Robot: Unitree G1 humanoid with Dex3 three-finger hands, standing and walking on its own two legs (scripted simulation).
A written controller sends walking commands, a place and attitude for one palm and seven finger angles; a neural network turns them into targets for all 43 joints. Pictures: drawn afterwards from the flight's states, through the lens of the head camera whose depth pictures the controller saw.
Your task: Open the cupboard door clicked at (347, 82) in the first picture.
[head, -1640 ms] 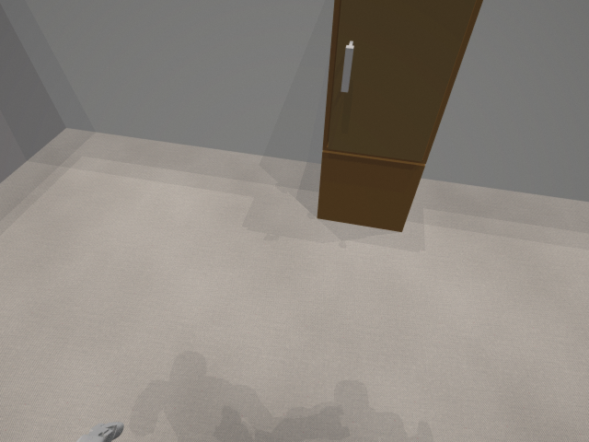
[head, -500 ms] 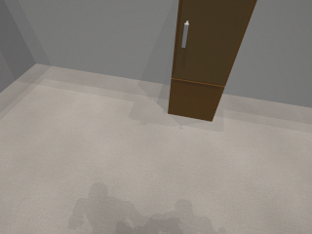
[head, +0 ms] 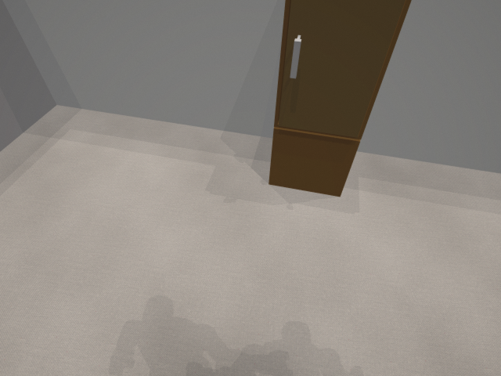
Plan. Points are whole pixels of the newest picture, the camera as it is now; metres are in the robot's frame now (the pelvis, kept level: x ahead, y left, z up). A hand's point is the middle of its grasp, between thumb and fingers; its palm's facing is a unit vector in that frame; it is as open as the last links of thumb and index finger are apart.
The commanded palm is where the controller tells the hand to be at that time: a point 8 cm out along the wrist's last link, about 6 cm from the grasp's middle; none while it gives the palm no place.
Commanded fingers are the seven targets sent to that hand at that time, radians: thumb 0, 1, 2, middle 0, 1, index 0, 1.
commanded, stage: walk to a spot facing it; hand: left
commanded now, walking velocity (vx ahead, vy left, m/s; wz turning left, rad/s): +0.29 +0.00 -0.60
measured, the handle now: (296, 56) +1.17 -0.09 -0.02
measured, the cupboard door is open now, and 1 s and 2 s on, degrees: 0 0 0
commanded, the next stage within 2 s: none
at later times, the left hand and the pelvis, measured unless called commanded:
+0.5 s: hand out of the picture +0.10 +0.13 -0.17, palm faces -0.15 -0.97 -0.18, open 7.4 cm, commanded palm none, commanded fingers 0.00 0.90 0.90 -0.20 -0.30 -0.20 -0.30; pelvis +0.11 -0.05 +0.00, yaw -14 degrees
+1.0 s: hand (200, 239) +0.46 +0.16 -0.18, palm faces -0.38 -0.91 -0.18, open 7.4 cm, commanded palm none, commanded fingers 0.00 0.90 0.90 -0.20 -0.30 -0.20 -0.30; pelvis +0.32 +0.00 -0.01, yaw -29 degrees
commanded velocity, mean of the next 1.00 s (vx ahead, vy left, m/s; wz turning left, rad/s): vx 0.23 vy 0.00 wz -0.52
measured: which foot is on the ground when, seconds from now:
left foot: down 0.00-0.26, up 0.28-0.74, down 0.76-1.00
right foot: down 0.00-0.78, up 0.80-1.00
